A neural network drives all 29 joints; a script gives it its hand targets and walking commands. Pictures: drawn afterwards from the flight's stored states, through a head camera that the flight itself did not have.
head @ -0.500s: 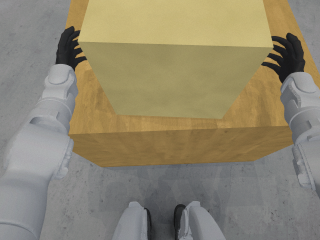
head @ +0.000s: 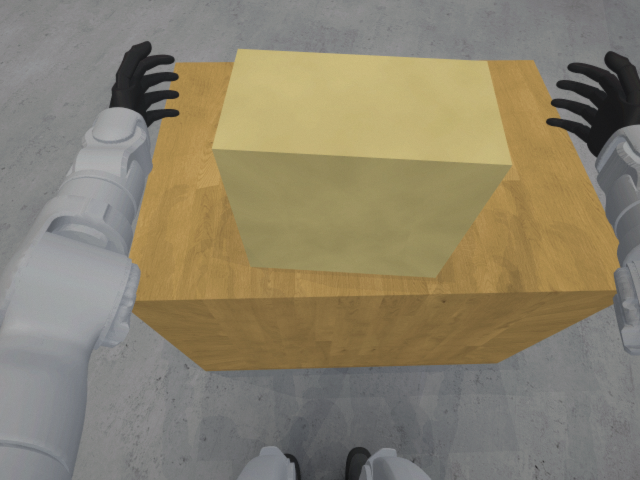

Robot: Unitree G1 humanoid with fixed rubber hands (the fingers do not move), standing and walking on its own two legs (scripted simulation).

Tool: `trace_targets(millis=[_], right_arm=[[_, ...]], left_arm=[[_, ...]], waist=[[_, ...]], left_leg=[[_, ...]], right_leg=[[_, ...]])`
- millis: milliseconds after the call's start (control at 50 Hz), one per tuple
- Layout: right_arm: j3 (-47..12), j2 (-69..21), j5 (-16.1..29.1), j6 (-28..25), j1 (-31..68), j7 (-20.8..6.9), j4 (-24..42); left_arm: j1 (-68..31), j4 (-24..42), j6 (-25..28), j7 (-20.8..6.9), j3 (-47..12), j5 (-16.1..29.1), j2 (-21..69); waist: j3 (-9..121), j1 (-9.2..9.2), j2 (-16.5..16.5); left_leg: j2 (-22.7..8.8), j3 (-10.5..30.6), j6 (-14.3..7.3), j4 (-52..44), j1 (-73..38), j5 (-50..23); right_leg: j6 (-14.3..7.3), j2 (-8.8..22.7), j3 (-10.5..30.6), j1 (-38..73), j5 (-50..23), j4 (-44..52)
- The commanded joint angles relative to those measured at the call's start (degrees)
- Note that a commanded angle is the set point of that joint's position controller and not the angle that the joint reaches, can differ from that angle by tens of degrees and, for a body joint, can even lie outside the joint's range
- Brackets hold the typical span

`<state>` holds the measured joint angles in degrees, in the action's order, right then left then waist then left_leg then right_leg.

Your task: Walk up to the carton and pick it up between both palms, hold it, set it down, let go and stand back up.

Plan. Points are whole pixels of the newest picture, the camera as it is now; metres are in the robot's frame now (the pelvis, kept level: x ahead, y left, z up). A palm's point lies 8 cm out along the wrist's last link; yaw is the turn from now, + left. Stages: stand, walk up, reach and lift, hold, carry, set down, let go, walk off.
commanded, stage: set down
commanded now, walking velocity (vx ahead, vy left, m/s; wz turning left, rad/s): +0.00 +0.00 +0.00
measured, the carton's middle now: (350, 179) +0.51 -0.02 +0.00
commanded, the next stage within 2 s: none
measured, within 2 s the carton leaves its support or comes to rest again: neither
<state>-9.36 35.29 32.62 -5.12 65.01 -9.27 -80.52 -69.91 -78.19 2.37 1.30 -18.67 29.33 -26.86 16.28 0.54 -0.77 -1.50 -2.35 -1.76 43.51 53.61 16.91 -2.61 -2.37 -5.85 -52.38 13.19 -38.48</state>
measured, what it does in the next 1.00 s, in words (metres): stands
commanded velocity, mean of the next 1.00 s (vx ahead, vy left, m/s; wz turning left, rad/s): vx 0.00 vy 0.00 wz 0.00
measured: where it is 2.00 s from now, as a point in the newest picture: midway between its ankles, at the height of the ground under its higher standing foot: outside the picture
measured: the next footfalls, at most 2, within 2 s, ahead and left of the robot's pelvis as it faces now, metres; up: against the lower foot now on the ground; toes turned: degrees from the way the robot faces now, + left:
none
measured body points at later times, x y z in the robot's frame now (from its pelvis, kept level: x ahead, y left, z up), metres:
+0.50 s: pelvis +0.00 -0.01 +0.02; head +0.09 +0.01 +0.46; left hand +0.51 +0.23 +0.17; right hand +0.48 -0.30 +0.18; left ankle +0.02 +0.09 -0.70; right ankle +0.03 -0.09 -0.70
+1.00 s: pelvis +0.00 -0.01 +0.02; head +0.06 -0.01 +0.47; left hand +0.43 +0.24 +0.10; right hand +0.42 -0.28 +0.09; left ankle +0.02 +0.09 -0.70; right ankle +0.03 -0.09 -0.70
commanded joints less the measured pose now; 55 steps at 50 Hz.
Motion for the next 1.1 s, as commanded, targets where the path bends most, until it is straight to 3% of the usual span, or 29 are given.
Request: trace_targets(millis=[0,180,320,340,380,400,460,520,580,620,680,720,800,980,1020,1060,1080], right_arm=[[2.83,15.0,-0.29,-2.09,27.0,-0.25,10.86],[5.47,17.82,-1.42,1.45,28.45,0.85,17.32],[4.7,17.18,-0.89,5.31,27.61,1.6,19.3],[8.39,12.5,-0.75,6.47,31.08,2.11,12.58],[7.33,10.31,-0.96,5.75,30.07,2.26,7.78],[6.4,9.35,-0.82,4.73,28.14,2.29,8.67],[4.6,8.89,-0.72,1.65,22.94,3.27,12.94],[5.48,9.82,0.01,0.37,20.76,4.08,14.01],[9.08,12.06,-1.04,-0.3,19.87,4.24,14.89],[11.24,12.64,-2.9,-1.19,18.7,4.09,16.94],[12.51,11.68,-4.5,-1.97,17.22,4.21,21.58],[11.96,10.17,-4.91,-2.57,13.85,4.83,23.36],[10.75,7.65,-4.34,-3.9,8.17,6.48,27.09],[9.64,3.4,-4.03,-6.39,0.18,7.49,28.54],[9.45,2.32,-4.2,-7.33,-1.29,7.42,29.77],[10.18,2.29,-4.44,-7.53,0.94,7.32,28.66],[8.82,1.0,-4.12,-8.03,-5.39,7.28,27.31]], left_arm=[[-30.5,12.49,1.48,0.28,1.57,0.33,-9.56],[-31.19,20.33,-3.96,1.25,6.32,-1.45,-12.9],[-30.05,21.68,-8.44,1.28,9.3,-3.56,-14.03],[-31.15,15.09,-8.15,-0.45,6.55,-1.76,-12.12],[-30.55,8.84,-5.72,-2.79,4.08,-0.7,-9.47],[-27.99,8.17,-3.98,-3.33,4.43,-1.47,-8.65],[-23.17,10.97,-0.09,-4.04,10.36,-6.12,-11.91],[-20.55,14.51,0.28,-3.3,11.95,-8.2,-12.39],[-21.19,20.27,0.06,-2.14,10.57,-6.92,-10.71],[-20.38,24.57,0.44,-1.41,10.92,-6.71,-9.65],[-18.04,29.06,1.43,-1.32,12.52,-6.61,-10.21],[-13.18,29.34,2.43,-1.99,13.61,-6.88,-10.14],[-5.69,30.9,4.23,-3.2,16.53,-8.32,-10.81],[3.05,26.85,8.92,-3.99,17.49,-8.86,-9.57],[3.87,27.06,10.22,-3.91,17.06,-8.4,-9.37],[1.03,24.6,11.6,-3.88,16.44,-7.66,-10.03],[7.63,24.24,12.02,-3.87,16.22,-8.61,-8.18]], waist=[[41.12,1.56,-1.17],[45.6,1.54,1.07],[41.86,1.26,2.45],[35.58,2.68,5.83],[30.01,3.11,5.28],[30.9,2.38,4.56],[38.15,-0.51,2.53],[38.77,-1.26,-0.94],[37.83,0.97,-3.8],[38.77,2.04,-5.19],[41.11,2.5,-3.39],[40.09,2.21,-0.17],[38.74,1.18,2.35],[25.31,0.56,2.28],[25.39,0.59,2.42],[23.4,0.85,2.43],[21.66,0.5,2.5]], left_leg=[[0.21,4.13,3.88,-3.23,-32.19,-25.43],[0.47,4.14,3.0,-5.61,-34.76,-28.29],[0.97,3.98,2.0,-8.98,-32.88,-26.09],[1.14,6.63,1.99,-7.02,-31.57,-23.76],[1.36,6.87,2.29,-6.09,-31.92,-20.37],[1.36,6.72,2.34,-5.47,-32.72,-21.97],[1.87,4.86,2.01,-5.47,-29.82,-28.3],[1.62,4.48,2.68,-7.62,-30.5,-30.97],[0.83,5.75,3.85,-7.67,-38.84,-30.45],[0.42,6.29,4.58,-6.81,-43.24,-31.73],[0.84,5.97,4.32,-6.25,-42.7,-30.67],[1.62,5.37,3.5,-6.01,-39.27,-29.76],[2.63,4.67,2.66,-6.72,-34.02,-28.1],[2.23,6.09,1.89,-8.54,-30.66,-17.78],[2.05,6.07,1.82,-8.77,-30.44,-17.23],[2.16,6.09,1.73,-8.23,-28.47,-13.27],[1.89,6.61,1.96,-7.93,-30.65,-14.54]], right_leg=[[5.38,-1.25,0.74,17.7,-23.19,2.91],[5.45,-1.39,1.87,24.79,-28.96,5.54],[5.54,-0.61,3.42,31.3,-31.13,7.55],[4.99,0.34,5.29,23.49,-25.36,7.26],[4.15,2.47,6.98,18.79,-17.03,9.77],[4.13,2.79,7.04,19.08,-17.82,9.68],[4.97,1.87,6.77,31.23,-29.63,6.21],[4.91,-0.07,4.81,34.04,-33.11,4.68],[3.93,-1.19,2.9,24.47,-26.72,6.67],[3.53,-1.8,2.08,20.68,-26.25,7.18],[3.84,-1.75,2.34,23.14,-26.97,7.34],[4.14,-0.96,3.4,27.1,-27.97,7.08],[4.29,0.54,5.95,35.23,-28.3,7.38],[3.09,2.15,7.92,33.05,-13.05,9.74],[3.33,1.96,7.53,33.27,-13.22,8.95],[3.08,2.74,8.31,30.47,-7.35,9.24],[2.88,3.05,8.74,30.39,-7.16,9.54]])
